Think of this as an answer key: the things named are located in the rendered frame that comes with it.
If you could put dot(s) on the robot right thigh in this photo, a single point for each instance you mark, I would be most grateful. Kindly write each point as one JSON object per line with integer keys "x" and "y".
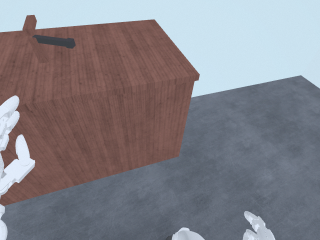
{"x": 187, "y": 235}

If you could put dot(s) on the robot right hand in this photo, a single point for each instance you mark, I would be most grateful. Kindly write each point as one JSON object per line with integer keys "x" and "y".
{"x": 259, "y": 226}

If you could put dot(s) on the tap lever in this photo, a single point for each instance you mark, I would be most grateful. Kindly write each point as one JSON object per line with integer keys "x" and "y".
{"x": 68, "y": 43}

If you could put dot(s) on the robot left hand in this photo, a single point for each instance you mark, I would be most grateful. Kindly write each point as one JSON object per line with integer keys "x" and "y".
{"x": 17, "y": 169}

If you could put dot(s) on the counter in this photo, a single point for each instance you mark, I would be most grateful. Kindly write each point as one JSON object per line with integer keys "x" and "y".
{"x": 117, "y": 101}

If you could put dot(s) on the robot right shin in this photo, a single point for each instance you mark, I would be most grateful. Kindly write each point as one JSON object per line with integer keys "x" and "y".
{"x": 184, "y": 229}

